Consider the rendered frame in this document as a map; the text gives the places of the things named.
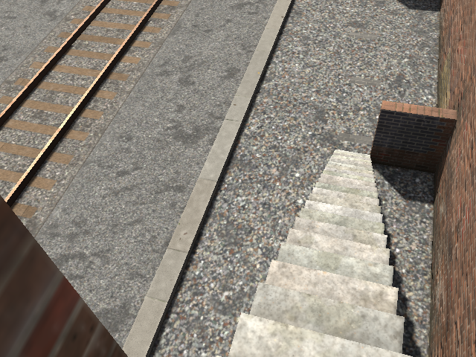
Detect stairs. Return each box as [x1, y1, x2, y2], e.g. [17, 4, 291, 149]
[216, 149, 413, 357]

